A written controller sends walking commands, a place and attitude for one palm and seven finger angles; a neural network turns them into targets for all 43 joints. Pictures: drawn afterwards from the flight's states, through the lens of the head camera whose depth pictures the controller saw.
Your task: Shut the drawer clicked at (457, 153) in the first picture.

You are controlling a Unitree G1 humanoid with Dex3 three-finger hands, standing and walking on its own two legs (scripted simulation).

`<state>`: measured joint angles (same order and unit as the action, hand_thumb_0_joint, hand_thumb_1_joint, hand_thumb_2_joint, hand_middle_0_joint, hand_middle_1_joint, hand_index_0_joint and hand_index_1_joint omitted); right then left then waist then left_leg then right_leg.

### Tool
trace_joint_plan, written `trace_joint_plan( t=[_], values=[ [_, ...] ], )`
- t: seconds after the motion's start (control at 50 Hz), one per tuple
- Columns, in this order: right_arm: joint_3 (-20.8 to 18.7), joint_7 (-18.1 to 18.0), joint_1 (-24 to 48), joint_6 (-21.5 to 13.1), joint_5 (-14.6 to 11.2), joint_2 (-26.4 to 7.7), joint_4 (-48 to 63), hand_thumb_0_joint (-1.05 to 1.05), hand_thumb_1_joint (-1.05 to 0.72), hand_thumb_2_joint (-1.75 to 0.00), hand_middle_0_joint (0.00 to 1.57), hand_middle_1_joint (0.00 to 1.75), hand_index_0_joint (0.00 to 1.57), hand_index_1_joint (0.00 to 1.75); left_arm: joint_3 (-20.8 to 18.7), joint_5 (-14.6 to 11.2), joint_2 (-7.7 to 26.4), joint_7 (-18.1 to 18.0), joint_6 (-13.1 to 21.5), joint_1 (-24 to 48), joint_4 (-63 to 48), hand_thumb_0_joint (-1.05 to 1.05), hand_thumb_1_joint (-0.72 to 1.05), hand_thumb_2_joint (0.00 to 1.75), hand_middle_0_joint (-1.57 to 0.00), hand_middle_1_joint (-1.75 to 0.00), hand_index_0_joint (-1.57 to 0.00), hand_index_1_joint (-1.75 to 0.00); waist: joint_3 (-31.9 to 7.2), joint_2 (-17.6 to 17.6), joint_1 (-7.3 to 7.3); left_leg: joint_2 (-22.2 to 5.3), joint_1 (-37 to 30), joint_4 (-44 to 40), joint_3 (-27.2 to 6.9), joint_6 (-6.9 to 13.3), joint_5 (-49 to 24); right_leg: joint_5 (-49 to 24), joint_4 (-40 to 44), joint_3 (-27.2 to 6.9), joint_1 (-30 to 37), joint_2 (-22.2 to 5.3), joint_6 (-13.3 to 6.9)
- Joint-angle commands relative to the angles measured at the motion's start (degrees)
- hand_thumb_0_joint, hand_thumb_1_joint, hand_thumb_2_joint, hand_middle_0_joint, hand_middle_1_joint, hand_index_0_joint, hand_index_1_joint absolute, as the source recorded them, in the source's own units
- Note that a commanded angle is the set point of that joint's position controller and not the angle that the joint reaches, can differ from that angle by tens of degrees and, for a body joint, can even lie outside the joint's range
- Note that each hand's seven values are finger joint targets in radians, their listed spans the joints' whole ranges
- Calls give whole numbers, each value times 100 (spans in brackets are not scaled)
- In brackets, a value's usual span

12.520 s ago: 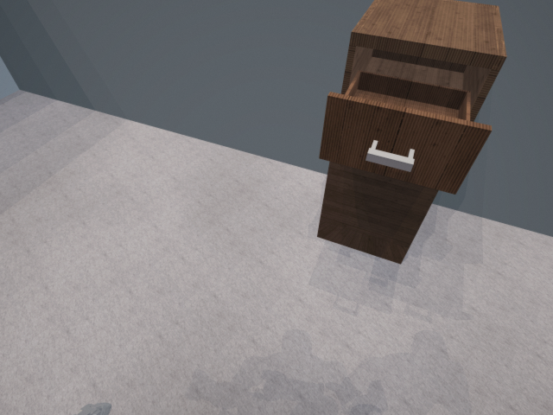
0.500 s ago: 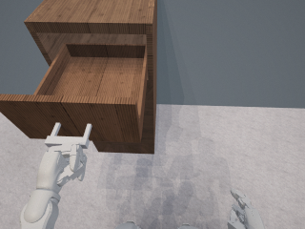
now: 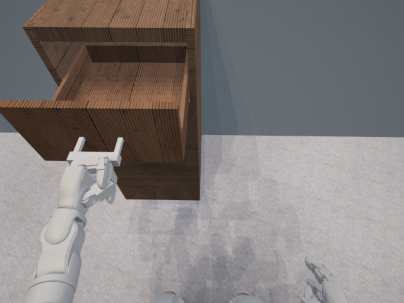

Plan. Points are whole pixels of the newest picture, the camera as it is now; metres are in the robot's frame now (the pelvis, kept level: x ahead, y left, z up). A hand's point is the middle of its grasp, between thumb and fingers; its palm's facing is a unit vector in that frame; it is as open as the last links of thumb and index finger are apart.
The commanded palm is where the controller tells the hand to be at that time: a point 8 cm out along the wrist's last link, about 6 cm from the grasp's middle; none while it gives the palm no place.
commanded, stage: push the drawer shut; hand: left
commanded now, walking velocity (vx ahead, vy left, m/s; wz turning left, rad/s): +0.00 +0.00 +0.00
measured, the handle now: (97, 150) +0.40 +0.23 +0.06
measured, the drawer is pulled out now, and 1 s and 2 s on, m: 0.22 0.09 0.00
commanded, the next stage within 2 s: none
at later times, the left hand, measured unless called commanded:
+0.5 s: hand (118, 154) +0.40 +0.19 +0.06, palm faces -0.01 -1.00 -0.03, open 3.1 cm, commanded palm +0.38 +0.24 +0.06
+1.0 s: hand (125, 133) +0.45 +0.19 +0.06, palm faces +0.01 -1.00 -0.03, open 3.1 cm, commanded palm +0.44 +0.24 +0.06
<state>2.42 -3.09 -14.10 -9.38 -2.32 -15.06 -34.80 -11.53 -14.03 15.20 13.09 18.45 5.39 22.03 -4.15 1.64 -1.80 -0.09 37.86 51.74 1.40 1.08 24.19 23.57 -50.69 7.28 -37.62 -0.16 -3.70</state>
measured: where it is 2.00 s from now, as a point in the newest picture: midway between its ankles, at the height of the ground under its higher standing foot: outside the picture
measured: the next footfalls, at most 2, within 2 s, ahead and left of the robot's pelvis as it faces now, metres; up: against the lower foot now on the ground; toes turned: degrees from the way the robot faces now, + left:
none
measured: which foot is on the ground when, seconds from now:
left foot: down 0.00-1.00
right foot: down 0.00-1.00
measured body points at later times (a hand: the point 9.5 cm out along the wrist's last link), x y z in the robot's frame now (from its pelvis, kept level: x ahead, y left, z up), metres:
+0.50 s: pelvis +0.00 +0.01 +0.00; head +0.08 +0.01 +0.44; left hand +0.39 +0.24 +0.06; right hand +0.10 -0.25 -0.11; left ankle +0.01 +0.11 -0.69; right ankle +0.02 -0.08 -0.69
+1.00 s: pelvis +0.00 +0.01 -0.01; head +0.09 +0.02 +0.44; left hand +0.45 +0.24 +0.06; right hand +0.06 -0.25 -0.12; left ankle +0.01 +0.11 -0.69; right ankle +0.02 -0.08 -0.69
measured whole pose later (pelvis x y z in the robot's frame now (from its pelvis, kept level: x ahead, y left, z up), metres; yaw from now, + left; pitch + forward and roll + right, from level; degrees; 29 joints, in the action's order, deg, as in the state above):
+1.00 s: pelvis +0.00 +0.01 -0.01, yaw -2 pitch +15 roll -1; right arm 2.2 -1.2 -18.6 -1.1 -0.9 -14.9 -37.0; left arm -18.2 -8.3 20.5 11.4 23.8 36.2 55.0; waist -4.8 0.6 -5.9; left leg -0.5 44.0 53.4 2.9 2.2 24.8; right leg 23.0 -51.6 5.7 -44.1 0.3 -2.7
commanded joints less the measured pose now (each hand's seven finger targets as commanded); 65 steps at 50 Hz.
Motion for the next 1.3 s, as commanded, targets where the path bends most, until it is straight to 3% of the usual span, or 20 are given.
trace_joint_plan(
  t=[0.0,0.06,0.1,0.14,0.18,0.24,0.36,0.44,0.48,0.6,0.62,0.7,0.8,0.84,0.96,1.0,1.02,1.12,1.16,1.28],
  values=[
    [-314,-18,76,-234,1,-728,724,0,-90,-90,20,30,20,30,-523,-100,1091,-108,443,1888,-1015,0,90,90,-140,-160,-140,-160,-1561,-63,-107,36,-373,-698,-264,42,-926,-1067,900,-858,1146,-87,303],
    [-317,-20,32,-169,2,-763,698,0,-90,-90,20,30,20,30,-616,-76,1235,-106,486,2080,-734,0,90,90,-140,-160,-140,-160,-1460,-216,-125,22,-240,-721,-276,50,-811,-892,933,-880,1133,-77,306],
    [-309,-25,11,-128,-12,-754,658,0,-90,-90,20,30,20,30,-512,-46,1158,-101,515,2523,-598,0,90,90,-140,-160,-140,-160,-1400,-72,-205,22,-289,-740,-265,47,-716,-809,935,-865,979,-69,301],
    [-304,-25,-37,-105,-4,-750,626,0,-90,-90,20,30,20,30,-418,-8,1110,-106,535,2854,-490,0,90,90,-140,-160,-140,-160,-1448,150,-232,21,-389,-758,-290,36,-696,-791,897,-824,883,-57,276],
    [-313,-23,-116,-60,0,-787,598,0,-90,-90,20,30,20,30,-501,15,1209,-108,515,2981,-208,0,90,90,-140,-160,-140,-160,-1518,-83,-254,18,-306,-734,-307,55,-666,-760,898,-842,910,-41,292],
    [-329,-22,-186,-24,11,-778,572,0,-90,-90,20,30,20,30,-479,39,1210,-97,554,3269,-163,0,90,90,-140,-160,-140,-160,-1829,131,-237,25,-477,-734,-293,46,-836,-982,840,-831,983,-46,279],
    [-321,3,-360,129,34,-834,503,0,-90,-90,20,30,20,30,-729,83,1543,-101,552,3646,405,0,90,90,-140,-160,-140,-160,-1817,-182,-269,1,-311,-705,-318,59,-970,-1187,786,-796,1045,1,271],
    [-331,43,-423,189,37,-797,495,0,-90,-90,20,30,20,30,-535,123,1274,-103,596,4062,605,0,90,90,-140,-160,-140,-160,-1844,182,-301,-5,-526,-727,-318,22,-1088,-1283,722,-720,797,17,243],
    [-357,60,-509,229,62,-828,490,0,-90,-90,20,30,20,30,-634,164,1393,-123,621,4038,652,0,90,90,-140,-160,-140,-160,-2087,125,-276,-12,-625,-685,-323,27,-1317,-1492,667,-713,873,37,241],
    [-362,102,-619,364,73,-842,421,0,-90,-90,20,30,20,30,-690,271,1500,-207,678,4434,1130,0,90,90,-140,-160,-140,-160,-1942,10,-348,-32,-462,-658,-334,15,-1235,-1412,633,-690,694,54,244],
    [-363,104,-629,374,80,-838,411,0,-90,-90,20,30,20,30,-584,279,1395,-212,697,4678,1147,0,90,90,-140,-160,-140,-160,-1934,22,-425,-29,-477,-650,-331,27,-1193,-1377,641,-695,619,57,255],
    [-393,138,-731,446,107,-841,378,0,-90,-90,20,30,20,30,-535,354,1350,-268,785,4861,1219,0,90,90,-140,-160,-140,-160,-2245,315,-402,-46,-794,-584,-374,-2,-1516,-1517,550,-659,476,68,224],
    [-408,159,-852,537,139,-870,317,0,-90,-90,20,30,20,30,-785,404,1656,-326,854,5107,1386,0,90,90,-140,-160,-140,-160,-2486,174,-389,-49,-716,-533,-362,10,-1672,-1720,503,-687,665,77,234],
    [-389,147,-860,588,133,-881,312,0,-90,-90,20,30,20,30,-855,425,1767,-324,844,5170,1640,0,90,90,-140,-160,-140,-160,-2342,-12,-438,-46,-508,-519,-327,40,-1562,-1719,533,-723,702,83,247],
    [-353,126,-974,679,154,-900,214,0,-90,-90,20,30,20,30,-1039,508,2123,-271,928,5943,2204,0,90,90,-140,-160,-140,-160,-2111,141,-578,-28,-173,-451,-308,74,-1238,-1482,539,-801,558,91,247],
    [-334,137,-979,688,148,-881,215,0,-90,-90,20,30,20,30,-857,520,1927,-233,937,6173,2377,0,90,90,-140,-160,-140,-160,-2131,246,-669,-32,-214,-426,-314,77,-1136,-1326,540,-785,353,95,259],
    [-354,131,-1022,691,167,-914,175,0,-90,-90,20,30,20,30,-1049,534,2170,-246,975,6280,2419,0,90,90,-140,-160,-140,-160,-2218,316,-628,-44,-233,-394,-349,66,-1149,-1272,505,-774,310,92,244],
    [-345,162,-1147,736,194,-931,165,0,-90,-90,20,30,20,30,-920,569,2087,-212,986,6606,2702,0,90,90,-140,-160,-140,-160,-2456,269,-788,-53,-233,-289,-355,95,-1197,-1290,482,-791,213,121,277],
    [-350,165,-1250,764,218,-985,133,0,-90,-90,20,30,20,30,-1148,606,2408,-223,974,6687,2872,0,90,90,-140,-160,-140,-160,-2487,243,-766,-58,-100,-235,-368,104,-1192,-1288,445,-811,240,136,263],
    [-356,210,-1424,853,260,-1013,115,0,-90,-90,20,30,20,30,-1135,687,2444,-250,969,7040,2942,0,90,90,-140,-160,-140,-160,-2760,484,-853,-92,-333,-169,-418,92,-1465,-1398,379,-757,27,174,270]
  ],
)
